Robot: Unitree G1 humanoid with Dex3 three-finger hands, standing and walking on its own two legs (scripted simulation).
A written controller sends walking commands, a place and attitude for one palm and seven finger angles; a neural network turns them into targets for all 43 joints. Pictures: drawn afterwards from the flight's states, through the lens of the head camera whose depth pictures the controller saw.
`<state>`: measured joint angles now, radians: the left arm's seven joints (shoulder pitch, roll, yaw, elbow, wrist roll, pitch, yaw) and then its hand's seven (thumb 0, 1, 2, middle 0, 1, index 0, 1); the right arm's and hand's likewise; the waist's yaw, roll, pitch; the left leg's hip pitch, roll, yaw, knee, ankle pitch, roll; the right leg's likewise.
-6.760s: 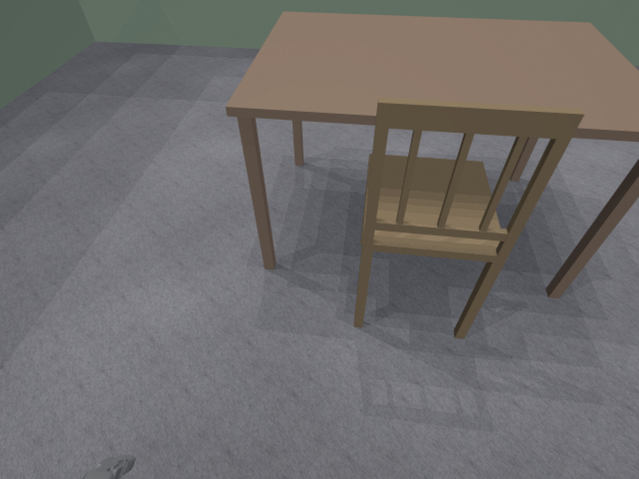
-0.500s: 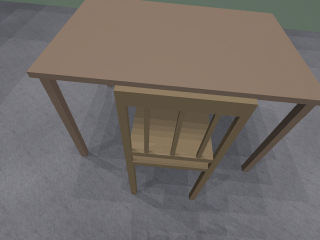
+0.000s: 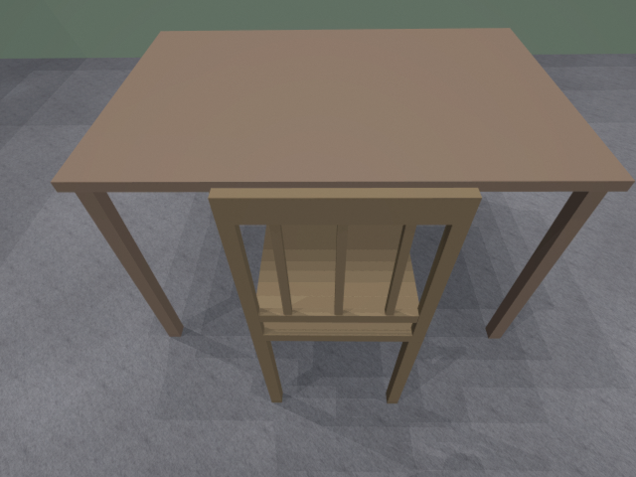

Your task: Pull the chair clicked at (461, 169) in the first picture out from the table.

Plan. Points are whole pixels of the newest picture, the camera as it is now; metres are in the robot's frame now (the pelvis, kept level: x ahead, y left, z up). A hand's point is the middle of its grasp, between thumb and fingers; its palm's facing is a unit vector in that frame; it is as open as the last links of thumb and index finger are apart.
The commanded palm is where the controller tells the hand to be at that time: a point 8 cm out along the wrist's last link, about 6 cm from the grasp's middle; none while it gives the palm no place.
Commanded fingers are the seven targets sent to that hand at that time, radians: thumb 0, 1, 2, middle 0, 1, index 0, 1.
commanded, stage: come to a stop and stand still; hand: left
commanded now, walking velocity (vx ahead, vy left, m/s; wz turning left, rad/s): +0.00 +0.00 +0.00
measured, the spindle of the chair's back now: (340, 272) +0.47 -0.01 -0.09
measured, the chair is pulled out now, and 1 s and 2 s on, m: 0.00 0.00 0.00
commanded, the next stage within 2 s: look again from close up in 0.34 s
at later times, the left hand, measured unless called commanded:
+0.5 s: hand out of the picture -0.01 +0.17 -0.17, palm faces +0.01 -0.98 -0.19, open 7.3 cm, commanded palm none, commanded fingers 0.00 0.90 0.90 -0.20 -0.30 -0.20 -0.30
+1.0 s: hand out of the picture -0.01 +0.15 -0.17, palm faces +0.03 -0.98 -0.17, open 7.3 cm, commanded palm none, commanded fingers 0.00 0.90 0.90 -0.20 -0.30 -0.20 -0.30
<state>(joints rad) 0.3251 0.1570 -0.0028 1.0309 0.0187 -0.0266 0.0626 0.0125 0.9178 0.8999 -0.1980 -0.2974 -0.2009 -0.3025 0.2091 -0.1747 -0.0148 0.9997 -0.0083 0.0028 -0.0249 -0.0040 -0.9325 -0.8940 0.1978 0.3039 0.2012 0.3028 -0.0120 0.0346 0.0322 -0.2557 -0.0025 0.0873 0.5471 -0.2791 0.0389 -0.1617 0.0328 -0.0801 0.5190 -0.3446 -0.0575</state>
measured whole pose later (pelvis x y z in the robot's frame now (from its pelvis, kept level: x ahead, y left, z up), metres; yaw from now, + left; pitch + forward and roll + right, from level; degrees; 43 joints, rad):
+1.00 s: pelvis +0.01 -0.01 +0.01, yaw +0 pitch -2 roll +1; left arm 0.35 0.12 -0.03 1.12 0.01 -0.02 0.05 0.01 0.91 0.90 -0.20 -0.30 -0.20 -0.30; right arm 0.27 -0.15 0.02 1.14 0.00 -0.02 -0.04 0.01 -0.93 -0.89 0.20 0.30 0.20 0.30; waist 0.01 -0.01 0.02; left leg -0.16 -0.02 0.09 0.41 -0.23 0.03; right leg -0.08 0.02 -0.07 0.42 -0.32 -0.06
